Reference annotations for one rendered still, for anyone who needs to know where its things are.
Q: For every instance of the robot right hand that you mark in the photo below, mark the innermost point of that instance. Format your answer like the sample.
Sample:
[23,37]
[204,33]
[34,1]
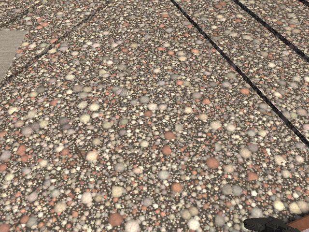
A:
[267,224]

